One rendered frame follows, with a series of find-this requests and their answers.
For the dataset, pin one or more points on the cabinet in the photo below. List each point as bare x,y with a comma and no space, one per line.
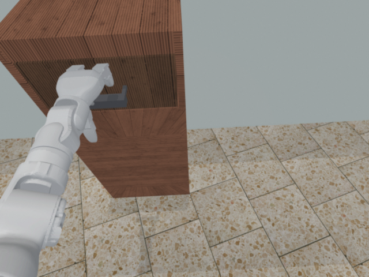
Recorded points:
139,152

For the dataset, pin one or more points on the robot left forearm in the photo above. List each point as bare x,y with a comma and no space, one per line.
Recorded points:
47,164

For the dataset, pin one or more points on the handle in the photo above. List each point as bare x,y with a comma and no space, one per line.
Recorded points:
115,100

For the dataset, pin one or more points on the left robot upper arm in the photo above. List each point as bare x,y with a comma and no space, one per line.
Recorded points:
29,221

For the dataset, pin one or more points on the drawer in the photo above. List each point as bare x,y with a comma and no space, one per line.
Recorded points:
151,80

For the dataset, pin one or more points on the robot left hand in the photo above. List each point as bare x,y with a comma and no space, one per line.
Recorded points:
86,85

